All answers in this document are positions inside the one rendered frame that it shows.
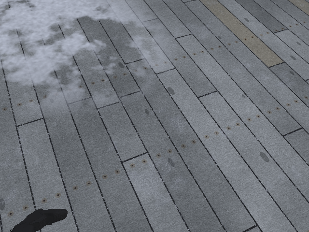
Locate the left robot hand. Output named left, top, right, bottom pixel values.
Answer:
left=10, top=208, right=68, bottom=232

